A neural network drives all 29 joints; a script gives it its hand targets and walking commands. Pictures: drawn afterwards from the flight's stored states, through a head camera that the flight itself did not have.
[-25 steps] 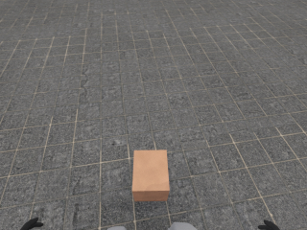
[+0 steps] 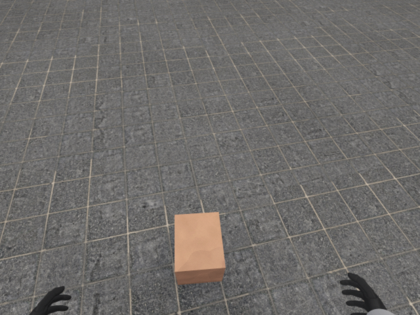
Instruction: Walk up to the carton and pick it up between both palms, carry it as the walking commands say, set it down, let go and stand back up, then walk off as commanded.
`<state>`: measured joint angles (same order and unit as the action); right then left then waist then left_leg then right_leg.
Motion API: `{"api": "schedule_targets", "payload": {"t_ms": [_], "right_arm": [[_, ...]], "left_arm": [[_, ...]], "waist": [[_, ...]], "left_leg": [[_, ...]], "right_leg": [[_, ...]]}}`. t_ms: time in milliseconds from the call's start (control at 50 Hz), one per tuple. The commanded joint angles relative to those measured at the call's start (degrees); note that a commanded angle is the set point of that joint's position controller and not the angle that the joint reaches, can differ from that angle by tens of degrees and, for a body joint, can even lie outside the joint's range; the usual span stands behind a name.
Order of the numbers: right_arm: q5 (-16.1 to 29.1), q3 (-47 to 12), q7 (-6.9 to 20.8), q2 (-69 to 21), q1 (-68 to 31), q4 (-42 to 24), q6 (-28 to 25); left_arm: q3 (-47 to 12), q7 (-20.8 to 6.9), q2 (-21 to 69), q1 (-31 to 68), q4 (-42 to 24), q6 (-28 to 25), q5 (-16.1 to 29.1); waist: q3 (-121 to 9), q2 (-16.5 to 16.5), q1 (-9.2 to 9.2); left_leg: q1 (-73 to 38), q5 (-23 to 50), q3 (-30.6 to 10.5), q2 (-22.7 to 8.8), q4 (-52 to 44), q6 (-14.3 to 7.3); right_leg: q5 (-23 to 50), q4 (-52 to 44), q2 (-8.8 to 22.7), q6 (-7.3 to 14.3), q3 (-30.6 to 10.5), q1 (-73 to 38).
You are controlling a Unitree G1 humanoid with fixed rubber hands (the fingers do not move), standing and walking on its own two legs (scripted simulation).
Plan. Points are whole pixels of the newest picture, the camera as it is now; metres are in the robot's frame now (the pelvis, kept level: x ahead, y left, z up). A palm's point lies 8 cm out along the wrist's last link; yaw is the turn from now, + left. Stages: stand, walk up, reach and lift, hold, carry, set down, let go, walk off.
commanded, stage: walk up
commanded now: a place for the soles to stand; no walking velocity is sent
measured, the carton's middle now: (198, 248) +0.47 +0.02 -0.67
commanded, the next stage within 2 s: reach and lift in 1.16 s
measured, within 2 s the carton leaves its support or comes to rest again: neither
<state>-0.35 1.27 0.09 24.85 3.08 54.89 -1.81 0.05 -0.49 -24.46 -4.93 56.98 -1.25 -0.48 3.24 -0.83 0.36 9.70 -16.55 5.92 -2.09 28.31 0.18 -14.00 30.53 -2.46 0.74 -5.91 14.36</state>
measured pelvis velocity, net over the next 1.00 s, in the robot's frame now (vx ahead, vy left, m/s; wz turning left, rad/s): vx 0.06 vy -0.01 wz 0.09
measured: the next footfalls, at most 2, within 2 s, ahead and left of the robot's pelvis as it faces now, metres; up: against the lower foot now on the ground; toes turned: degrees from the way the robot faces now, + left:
left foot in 0.44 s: +0.13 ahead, +0.12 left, +0.00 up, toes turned -2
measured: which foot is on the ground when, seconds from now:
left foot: down 0.00-0.16, up 0.18-0.42, down 0.44-1.00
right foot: down 0.00-1.00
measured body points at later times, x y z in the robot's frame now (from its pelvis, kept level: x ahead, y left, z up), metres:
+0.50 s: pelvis +0.04 -0.01 -0.01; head +0.07 -0.01 +0.44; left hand +0.12 +0.32 -0.11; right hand +0.17 -0.33 -0.11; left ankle +0.09 +0.12 -0.74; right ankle +0.04 -0.12 -0.74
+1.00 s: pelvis +0.06 -0.01 +0.00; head +0.08 -0.01 +0.45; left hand +0.16 +0.32 -0.10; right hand +0.22 -0.33 -0.10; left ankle +0.09 +0.12 -0.74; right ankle +0.04 -0.12 -0.74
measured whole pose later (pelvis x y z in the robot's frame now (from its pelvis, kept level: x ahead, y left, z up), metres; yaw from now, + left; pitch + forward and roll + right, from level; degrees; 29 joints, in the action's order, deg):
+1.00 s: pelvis +0.06 -0.01 +0.00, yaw +5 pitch -2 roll -1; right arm -0.5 0.7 -0.3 25.1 5.3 54.4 -1.4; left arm 2.4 -0.9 -24.4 -4.5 54.2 0.4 -0.7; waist 3.4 0.4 -0.3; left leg 15.7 -11.9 -2.0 -0.8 29.2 0.8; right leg -17.9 27.8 -0.1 1.4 5.1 8.3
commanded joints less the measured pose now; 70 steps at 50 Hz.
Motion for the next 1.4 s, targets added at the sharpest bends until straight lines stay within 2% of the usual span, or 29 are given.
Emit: {"api": "schedule_targets", "payload": {"t_ms": [0, 40, 60, 80, 120, 140, 160, 180, 200, 220, 260, 320, 360, 400, 420, 440, 460, 480, 500, 540, 560, 640, 720, 1140, 1160, 1180, 1220, 1300, 1380], "right_arm": [[-0.8, 3.3, 0.1, 13.2, 3.8, -1.7, -1.4], [-1.2, 4.7, 0.0, 16.1, 6.4, -2.0, -1.6], [-1.4, 5.1, 0.0, 16.3, 5.4, -3.0, -1.7], [-1.4, 5.0, 0.1, 15.8, 4.0, -3.9, -1.8], [-1.3, 3.9, 0.6, 12.8, 1.8, -5.1, -1.4], [-0.8, 3.1, 0.7, 10.3, 1.4, -6.2, -1.2], [-0.2, 2.5, 0.6, 8.2, 2.4, -7.3, -1.0], [-0.3, 2.6, 0.2, 9.7, 3.3, -7.4, -0.7], [-0.4, 2.7, -0.1, 10.4, 4.4, -7.5, -0.7], [-0.4, 2.9, -0.4, 10.2, 6.1, -7.5, -0.8], [-0.5, 3.1, -0.5, 9.6, 9.1, -6.9, -1.1], [-0.3, 2.7, -0.1, 7.8, 9.3, -7.2, -0.5], [-0.1, 2.9, -0.4, 7.6, 10.0, -6.7, -0.2], [-0.4, 3.1, -0.8, 8.2, 10.9, -6.1, -0.4], [-0.8, 3.6, -1.0, 10.3, 11.1, -6.1, -0.7], [-1.2, 3.7, -1.2, 12.7, 8.9, -6.9, -1.4], [-0.8, 3.6, -1.2, 15.0, 7.1, -6.8, -1.5], [-0.6, 3.2, -1.1, 14.1, 4.9, -6.5, -1.3], [-0.4, 2.7, -0.9, 12.4, 3.1, -6.5, -1.0], [0.2, 2.1, -0.6, 9.9, 2.5, -6.2, -0.8], [0.3, 2.0, -0.6, 9.5, 2.8, -5.7, -0.8], [-0.1, 2.0, -0.6, 10.0, 2.5, -4.4, -0.8], [-0.1, 1.8, -0.8, 10.2, 1.0, -3.9, -0.6], [-0.3, 1.6, -0.6, 10.8, 1.7, -3.1, 0.0], [-2.1, 6.2, 1.9, 1.1, -5.9, -23.2, 1.9], [-1.9, 7.5, 2.6, 2.9, -2.5, -24.7, 4.5], [-3.3, 10.0, 3.6, 4.6, -0.9, -21.4, 7.6], [-4.7, 11.1, 4.1, 5.5, 0.3, -22.4, 9.1], [-2.5, 9.6, 4.4, 4.1, -6.0, -25.2, 9.8]], "left_arm": [[3.3, -1.0, -10.7, 2.3, -3.6, -0.3, -1.1], [3.3, -1.5, -9.4, 2.8, -5.0, -0.2, -1.4], [3.5, -1.7, -9.6, 2.2, -5.4, -0.3, -1.6], [3.8, -2.0, -9.8, 0.9, -5.5, -0.6, -1.7], [4.6, -2.1, -9.9, -3.8, -4.4, -1.5, -1.6], [5.4, -1.8, -12.8, -5.4, -4.6, -1.9, -1.8], [6.4, -1.6, -15.8, -8.2, -5.2, -2.1, -1.3], [7.2, -1.3, -17.4, -10.7, -5.2, -2.1, -1.2], [7.3, -0.8, -16.3, -10.6, -6.3, -2.1, -0.8], [7.1, -0.2, -14.7, -9.5, -7.5, -2.1, -0.4], [6.4, 0.4, -12.2, -7.7, -9.5, -2.0, -0.3], [5.7, 0.6, -11.3, -7.2, -11.1, -1.6, -0.7], [5.5, 0.4, -11.7, -6.1, -11.6, -0.9, -0.3], [4.7, 0.2, -10.0, -4.3, -11.8, 0.0, 0.4], [4.0, 0.0, -7.9, -3.6, -12.4, 0.2, 0.7], [3.8, -0.1, -6.6, -5.4, -12.6, 0.6, 0.8], [4.2, 0.1, -8.1, -7.1, -10.8, 1.2, 0.9], [4.2, 0.0, -8.8, -6.6, -10.0, 1.2, 0.6], [4.2, -0.1, -8.9, -6.5, -9.2, 0.8, 0.4], [4.6, -0.2, -10.7, -4.5, -8.1, 0.0, -0.2], [4.5, -0.3, -10.6, -3.2, -7.9, -0.3, -0.2], [4.1, 0.1, -9.8, -0.9, -7.1, -0.1, 0.0], [4.1, 0.1, -9.6, -0.3, -6.2, 0.5, 0.1], [4.7, -0.3, -9.9, 2.0, -5.8, 1.4, -0.3], [10.9, -2.0, -4.6, 11.4, -25.9, 2.6, -1.8], [11.2, -2.6, -6.7, 9.0, -25.6, 5.5, -2.2], [12.0, -2.8, -5.6, 5.0, -25.6, 8.6, -3.2], [16.0, -2.4, -5.0, 0.5, -26.7, 10.6, -4.3], [14.7, -1.7, -1.1, 3.4, -28.8, 11.0, -2.5]], "waist": [[-5.4, 1.4, 1.84], [0.8, 8.1, 2.48], [3.5, 7.9, 1.88], [4.3, 6.8, 0.67], [0.6, 4.5, -2.28], [0.0, -3.5, -2.89], [-0.9, -10.4, -3.35], [0.0, -8.9, -4.09], [0.0, -5.2, -3.29], [-0.2, -3.8, -2.30], [-1.9, -4.7, -1.14], [-4.1, -5.8, -1.20], [-4.6, -6.4, -0.61], [-4.3, -4.5, 0.90], [-5.6, -0.2, 1.25], [-5.5, 4.4, -0.82], [-4.7, 6.0, -1.27], [-3.8, 6.1, -1.96], [-2.5, 6.2, -2.50], [-1.7, 3.6, -1.04], [-2.6, 3.3, -0.11], [-5.3, 2.3, -0.04], [-5.5, 1.9, -0.63], [-4.5, 1.0, -0.79], [2.2, -4.0, -0.96], [4.7, -4.2, 0.50], [5.5, -1.9, -0.51], [-3.1, 1.0, -1.77], [-8.9, 2.6, -2.93]], "left_leg": [[-8.4, -12.8, -11.4, -8.6, -7.5, -7.0], [-8.0, -19.6, -20.5, -17.5, -14.7, -12.1], [-4.3, -16.5, -21.8, -20.1, -15.2, -13.7], [-1.0, -11.4, -19.4, -19.3, -13.2, -13.3], [6.3, -3.1, -10.1, -11.3, -5.0, -8.1], [11.7, -2.5, -4.2, -4.8, 4.6, -4.4], [20.6, -9.1, -1.3, 1.7, 14.5, -2.1], [23.5, -17.1, -7.5, 2.6, 20.8, -2.9], [23.3, -16.1, -10.8, 2.2, 25.5, -3.1], [23.5, -13.9, -11.6, 1.3, 27.2, -2.7], [20.2, -10.5, -10.5, -0.5, 22.7, -1.3], [10.4, -5.2, -6.5, -0.6, 12.9, -0.8], [3.7, 0.3, -4.0, 0.4, 7.3, -1.4], [-4.4, 9.6, -5.5, 0.4, -2.4, -2.4], [-8.1, 11.4, -12.2, -5.5, -4.5, -3.6], [-5.7, 10.1, -23.9, -12.8, -7.3, -6.7], [2.8, 7.4, -27.6, -16.8, -7.7, -11.9], [5.7, 6.2, -24.7, -14.3, -6.8, -10.9], [7.9, 6.4, -20.8, -11.1, -5.4, -8.0], [6.9, 8.0, -14.3, -5.4, -2.1, -3.7], [3.9, 10.6, -12.7, -4.2, -1.1, -3.0], [0.7, 18.4, -12.6, -4.8, -0.5, -3.8], [1.9, 20.1, -12.6, -4.9, -0.9, -3.9], [4.2, 15.6, -13.3, -3.2, -2.1, -3.4], [4.3, 3.3, -3.3, 5.7, 1.2, 0.4], [2.0, -0.1, -1.5, 6.6, 0.7, 0.1], [-1.9, 0.5, -1.1, 6.4, 1.1, 1.4], [-5.5, 9.2, -2.6, 5.7, 3.4, 2.0], [-1.1, 17.3, -4.8, 3.8, 6.5, 1.0]], "right_leg": [[-7.1, 0.3, 3.8, 4.3, -2.7, 8.6], [-11.7, 8.0, 2.4, 2.7, 2.2, 17.4], [-11.6, 8.8, 4.5, 2.0, 2.7, 16.8], [-11.5, 5.7, 5.6, 1.9, 3.2, 13.3], [-7.0, -4.1, 3.4, 2.9, 4.2, -0.6], [-9.4, -10.8, 8.3, 4.9, -6.3, -4.8], [-11.7, -15.9, 16.3, 9.6, -21.0, -11.6], [-4.6, -16.0, 21.1, 14.0, -24.8, -12.0], [4.2, -14.6, 21.5, 15.1, -21.5, -11.9], [12.0, -13.5, 20.9, 14.7, -17.2, -12.6], [26.3, -11.3, 18.4, 12.4, -7.8, -12.8], [32.5, -8.1, 16.0, 10.4, -0.8, -7.7], [27.0, -6.2, 15.3, 9.2, 0.1, -2.9], [12.1, -3.8, 12.7, 5.5, 1.0, 3.5], [3.9, -1.6, 10.5, 3.0, 2.0, 7.2], [-6.5, 2.5, 5.7, 1.0, 3.5, 8.5], [-12.2, 3.5, 4.6, 0.3, 4.3, 2.4], [-11.9, 1.4, 4.8, 1.1, 3.9, -1.2], [-9.5, -2.7, 5.3, 1.9, 3.5, -2.4], [-3.1, -7.6, 8.7, 3.0, 0.4, -1.4], [0.0, -8.0, 9.4, 3.1, 0.3, -0.4], [6.7, -7.1, 8.6, 2.0, 2.8, -2.7], [8.7, -6.8, 8.8, 2.0, 3.6, -4.8], [0.6, -8.7, 9.3, 2.8, 5.1, -5.9], [-2.5, -7.1, 3.4, -0.3, 6.6, 8.3], [-6.0, -9.0, 2.8, -1.3, 7.1, 9.8], [-10.2, -8.8, 3.0, -1.3, 6.1, 12.4], [-5.3, -3.8, 2.1, -0.5, 5.1, 9.2], [-0.5, 3.2, 0.8, -1.4, 5.1, 8.2]]}}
